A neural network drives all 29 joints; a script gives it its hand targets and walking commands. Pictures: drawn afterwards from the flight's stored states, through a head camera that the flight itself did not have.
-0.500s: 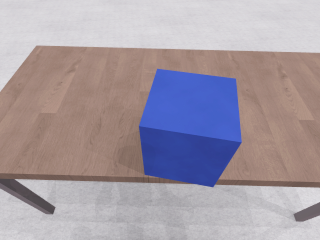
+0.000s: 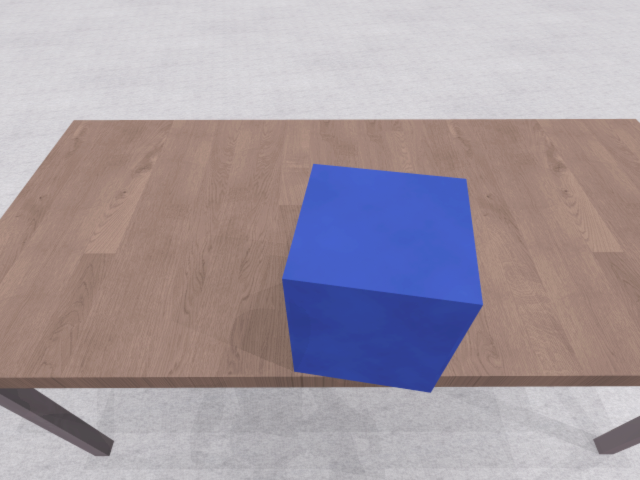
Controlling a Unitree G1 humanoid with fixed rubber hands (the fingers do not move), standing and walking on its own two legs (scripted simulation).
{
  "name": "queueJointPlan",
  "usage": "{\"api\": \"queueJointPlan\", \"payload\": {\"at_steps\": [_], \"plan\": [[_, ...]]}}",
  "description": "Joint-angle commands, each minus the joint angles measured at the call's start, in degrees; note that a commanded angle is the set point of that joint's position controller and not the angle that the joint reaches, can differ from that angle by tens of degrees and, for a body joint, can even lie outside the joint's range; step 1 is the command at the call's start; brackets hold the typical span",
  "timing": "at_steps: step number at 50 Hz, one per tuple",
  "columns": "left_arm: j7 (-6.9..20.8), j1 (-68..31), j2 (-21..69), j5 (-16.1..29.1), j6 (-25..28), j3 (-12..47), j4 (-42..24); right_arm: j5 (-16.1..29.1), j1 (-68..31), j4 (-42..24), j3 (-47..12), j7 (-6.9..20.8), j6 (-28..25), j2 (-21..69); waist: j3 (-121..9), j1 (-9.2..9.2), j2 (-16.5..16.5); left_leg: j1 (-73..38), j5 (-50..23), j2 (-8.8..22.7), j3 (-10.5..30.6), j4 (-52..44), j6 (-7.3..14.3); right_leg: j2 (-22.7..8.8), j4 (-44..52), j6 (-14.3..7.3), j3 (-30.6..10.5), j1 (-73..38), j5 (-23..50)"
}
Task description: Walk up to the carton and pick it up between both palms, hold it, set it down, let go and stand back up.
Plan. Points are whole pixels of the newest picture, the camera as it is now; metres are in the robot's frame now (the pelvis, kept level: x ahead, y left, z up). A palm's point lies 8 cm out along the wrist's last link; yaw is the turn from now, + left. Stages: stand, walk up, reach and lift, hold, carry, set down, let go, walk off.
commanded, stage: walk up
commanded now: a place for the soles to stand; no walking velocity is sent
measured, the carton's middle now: (374, 282) +0.38 -0.06 +0.01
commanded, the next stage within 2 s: none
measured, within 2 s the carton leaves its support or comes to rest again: neither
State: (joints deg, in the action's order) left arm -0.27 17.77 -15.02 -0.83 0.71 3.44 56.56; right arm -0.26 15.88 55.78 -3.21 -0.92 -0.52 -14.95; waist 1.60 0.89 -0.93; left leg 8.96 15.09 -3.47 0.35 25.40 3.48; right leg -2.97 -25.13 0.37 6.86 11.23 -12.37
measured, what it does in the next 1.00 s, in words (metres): stands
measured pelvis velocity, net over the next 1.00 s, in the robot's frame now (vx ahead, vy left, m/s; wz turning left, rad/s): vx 0.00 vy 0.00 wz -0.15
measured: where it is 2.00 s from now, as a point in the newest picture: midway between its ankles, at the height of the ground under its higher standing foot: outside the picture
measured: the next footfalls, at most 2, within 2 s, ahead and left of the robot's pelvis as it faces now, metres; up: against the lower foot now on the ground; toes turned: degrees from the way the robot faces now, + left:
none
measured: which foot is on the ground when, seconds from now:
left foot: down 0.00-1.00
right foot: down 0.00-1.00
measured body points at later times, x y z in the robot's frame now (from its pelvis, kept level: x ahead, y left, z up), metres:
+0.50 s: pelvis +0.00 +0.00 +0.00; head +0.01 +0.00 +0.45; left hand +0.05 +0.25 -0.14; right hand +0.02 -0.27 -0.15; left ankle -0.02 +0.08 -0.74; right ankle +0.01 -0.12 -0.74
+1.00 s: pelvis +0.00 +0.00 +0.00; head +0.01 -0.01 +0.45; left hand +0.07 +0.25 -0.14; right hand +0.00 -0.27 -0.15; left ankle -0.02 +0.08 -0.74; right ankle +0.01 -0.12 -0.74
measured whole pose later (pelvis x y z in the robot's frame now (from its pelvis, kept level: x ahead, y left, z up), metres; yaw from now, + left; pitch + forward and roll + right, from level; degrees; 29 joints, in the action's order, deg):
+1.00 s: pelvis +0.00 +0.00 +0.00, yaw -9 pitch -1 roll +1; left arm -1.9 16.1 -14.2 -1.0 0.7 2.2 55.7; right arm -1.0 14.3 58.6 -2.3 -1.5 0.9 -16.4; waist 2.5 0.6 -0.5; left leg 8.1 17.1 -1.6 -7.7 26.3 3.3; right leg -0.4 -29.6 0.3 -1.9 15.1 -13.0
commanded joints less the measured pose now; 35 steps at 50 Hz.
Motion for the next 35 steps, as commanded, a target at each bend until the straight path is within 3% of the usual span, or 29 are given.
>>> {"api": "queueJointPlan", "payload": {"at_steps": [1,3,4,5,6,7,8,9,10,11,12,15,17,18,19,20,22,23,24,25,26,27,28,29,30,31,33,34,35], "plan": [[-0.5,2.7,-7.4,-0.7,0.8,-1.3,-1.3,-0.2,1.1,-0.1,1.7,-0.2,-0.4,-7.5,2.0,0.30,0.1,5.7,-9.8,8.1,7.4,-5.2,-0.7,-4.9,4.4,-3.0,-8.0,-3.3,6.5],[-0.6,4.6,-7.2,-0.1,0.7,-1.4,-0.3,-0.1,1.7,-0.2,1.1,-0.2,-0.6,-5.7,-0.3,-0.37,0.7,3.0,-9.6,7.6,6.3,-4.7,-0.5,-5.2,4.0,-3.7,-9.4,-3.3,8.5],[-0.6,3.5,-7.8,-0.1,0.6,-1.4,0.1,-0.5,1.5,0.7,1.3,-0.4,-0.8,-6.2,1.8,-0.11,-0.7,4.1,-6.1,7.1,5.6,-5.1,-0.6,-5.0,4.6,-4.1,-9.7,-1.5,5.2],[-0.8,2.9,-8.7,-0.1,0.5,-1.6,-1.1,-0.5,1.8,0.6,1.1,-0.5,-0.5,-5.5,1.4,-0.63,0.2,4.5,-5.1,6.8,5.7,-5.5,-0.1,-5.3,5.1,-4.2,-10.1,-2.6,3.2],[-0.7,2.9,-8.2,-0.2,0.4,-2.0,-0.7,0.0,2.0,0.8,1.3,-0.6,-0.3,-7.0,3.5,0.13,0.7,6.9,-5.6,8.0,7.1,-7.1,-1.0,-4.4,4.2,-3.6,-8.9,-2.9,2.5],[-1.0,3.1,-7.3,0.3,0.3,-1.3,0.0,-0.1,3.1,0.5,1.3,-0.7,-0.6,-6.5,0.7,-1.19,0.4,3.7,-8.1,8.4,6.8,-6.2,-1.1,-4.9,3.8,-3.9,-9.4,-2.1,4.0],[-1.0,4.0,-5.0,-0.5,0.6,-0.4,-0.8,-0.4,2.4,0.7,2.3,-0.6,-0.1,-9.2,2.2,-0.55,-1.5,2.2,-9.2,7.5,6.3,-5.2,-0.4,-5.1,3.9,-4.0,-9.9,0.3,4.7],[-1.1,3.2,-5.2,-0.4,0.9,-0.7,-1.1,0.1,1.7,0.7,1.9,-0.7,-0.3,-9.1,2.7,-0.34,0.0,4.0,-11.3,8.4,5.9,-4.3,0.0,-4.9,3.6,-3.6,-9.1,-0.2,6.4],[-1.2,4.3,-5.8,-0.2,1.2,-0.8,-0.4,-0.1,0.6,0.5,1.7,-0.4,0.0,-7.1,-1.1,0.63,-0.7,1.4,-11.3,8.2,5.7,-3.3,-0.1,-4.5,2.8,-4.1,-10.1,-2.7,8.5],[-1.3,2.7,-5.3,-0.4,1.2,-1.0,-0.9,-0.1,2.4,0.7,1.6,-0.2,0.1,-7.3,0.6,-1.15,1.5,2.2,-14.4,8.2,5.6,-2.6,-0.1,-5.4,2.1,-4.6,-9.8,-2.2,13.5],[-1.4,3.1,-7.9,-0.3,1.2,-2.0,-1.3,-0.5,0.8,0.9,1.9,-0.6,0.2,-7.2,-3.2,0.37,2.9,0.7,-11.4,8.2,4.3,-2.4,-0.3,-5.3,2.6,-4.6,-10.7,-3.6,14.2],[-1.7,1.3,-6.6,-0.1,0.4,-1.6,-1.0,-0.1,2.3,0.9,1.6,-0.8,0.0,-8.1,-1.4,-0.46,0.1,2.8,-12.9,8.4,5.1,-4.9,-2.0,-5.1,0.6,-4.2,-10.5,-3.4,11.1],[-1.6,2.1,-5.6,0.0,0.5,-1.5,-1.1,-0.1,0.7,1.2,1.6,-1.1,0.1,-8.4,-0.5,-0.94,0.7,-0.6,-17.9,9.0,4.6,-4.0,-1.5,-4.6,1.5,-3.8,-10.7,-0.2,11.6],[-1.3,2.4,-5.1,0.2,0.3,-1.2,-1.2,-0.1,1.4,1.7,2.0,-1.0,0.3,-8.0,0.3,-0.27,-2.9,-1.6,-18.9,9.2,3.4,-4.3,-1.0,-4.6,1.3,-4.2,-10.9,1.6,9.7],[-1.5,1.7,-5.8,-0.2,0.4,-1.4,-0.7,-0.7,0.4,1.6,2.1,-1.0,0.4,-8.3,1.5,-0.94,1.7,0.5,-17.5,9.9,4.1,-4.9,-1.4,-3.5,1.1,-3.3,-9.5,0.9,10.4],[-1.4,1.7,-5.8,-0.5,0.3,-1.0,-1.2,-0.3,2.4,1.4,2.0,-0.9,0.5,-8.7,1.4,-0.55,-0.3,1.0,-14.9,8.7,4.9,-5.9,-1.0,-3.6,0.2,-3.0,-9.5,1.3,7.1],[-1.5,2.5,-5.7,0.2,0.2,-1.2,-0.6,-0.4,1.9,2.1,2.4,-0.4,0.8,-10.0,2.5,-0.07,1.3,4.1,-5.5,8.8,5.0,-7.4,-1.0,-3.1,1.8,-3.4,-10.4,0.3,2.8],[-1.3,3.8,-6.2,0.1,0.1,-1.7,-0.4,-0.3,1.3,2.9,1.7,-0.1,0.8,-8.3,2.4,0.19,-1.1,5.8,-0.1,8.5,4.1,-7.6,-0.4,-2.8,2.3,-3.4,-10.7,-1.1,1.2],[-1.4,3.8,-7.5,-0.5,0.0,-1.9,-0.2,-0.4,-0.7,2.3,1.8,-0.4,1.2,-7.4,4.2,0.81,0.7,6.9,0.7,7.9,5.4,-7.9,0.1,-3.0,2.3,-3.6,-10.6,-0.5,1.5],[-1.4,3.9,-7.3,-0.7,0.1,-1.7,-0.4,-0.2,0.5,2.3,1.5,-0.4,1.1,-7.5,4.3,0.45,3.5,4.7,1.2,7.6,3.6,-6.9,-0.6,-3.9,3.9,-3.9,-12.0,1.3,1.5],[-1.4,3.3,-6.7,-0.2,0.3,-1.5,0.1,-0.5,0.9,2.9,1.5,-0.3,1.0,-6.8,3.9,0.56,3.1,4.9,2.1,7.1,3.4,-5.5,-0.7,-5.4,5.5,-4.9,-15.0,1.2,-1.1],[-1.3,1.1,-7.6,-0.4,-0.1,-1.7,-0.3,-0.2,3.2,2.4,1.5,-0.2,0.7,-6.5,4.9,-1.52,4.9,4.4,2.0,8.2,4.4,-8.4,-1.5,-4.1,4.5,-3.9,-12.4,3.2,-1.1],[-1.3,2.2,-6.0,0.5,0.2,-1.5,0.1,-0.4,1.0,3.0,1.6,-0.3,0.6,-7.5,6.4,-0.68,-0.8,3.8,0.1,8.9,4.4,-7.9,-1.3,-3.5,4.4,-3.8,-12.8,5.0,-0.1],[-1.1,3.4,-6.0,0.3,0.3,-1.3,0.3,-0.2,2.8,3.7,1.6,-0.1,0.5,-7.3,4.5,-0.48,-1.3,2.5,0.7,8.9,4.1,-8.7,-1.5,-3.4,3.8,-3.8,-13.5,4.5,1.1],[-1.0,1.3,-6.4,-0.3,0.3,-1.7,0.2,-0.5,1.8,3.4,1.7,-0.2,0.4,-7.3,5.3,-0.78,1.9,3.8,3.0,8.7,4.2,-8.5,-0.3,-2.9,3.6,-3.8,-11.8,2.8,0.9],[-1.0,1.4,-7.1,0.2,0.4,-1.6,-0.4,-0.7,2.1,2.8,2.1,-0.3,0.3,-8.0,2.8,-1.10,0.4,2.7,2.4,8.5,4.4,-8.6,-0.5,-2.7,2.9,-3.7,-12.3,3.7,0.4],[-1.0,3.6,-7.6,-0.2,0.9,-2.2,0.1,-0.5,0.0,2.8,2.5,-0.3,0.3,-9.2,1.0,0.38,1.2,1.2,-1.5,9.1,3.5,-8.1,-0.5,-2.5,2.2,-3.6,-12.6,1.9,3.7],[-1.4,2.2,-6.9,-0.2,1.0,-2.4,-0.5,-0.6,-0.4,1.9,2.6,-0.3,0.2,-9.1,-1.3,-0.07,0.2,-1.0,-4.8,9.9,3.1,-7.1,0.3,-2.9,1.2,-4.0,-12.1,1.3,6.3],[-1.5,1.5,-7.3,-0.4,1.1,-2.1,-0.9,-0.4,0.8,2.7,2.1,-0.7,0.3,-8.3,0.1,-0.59,1.8,-0.2,-10.5,9.5,1.6,-5.6,-0.8,-2.4,0.5,-3.9,-11.3,3.3,10.9]]}}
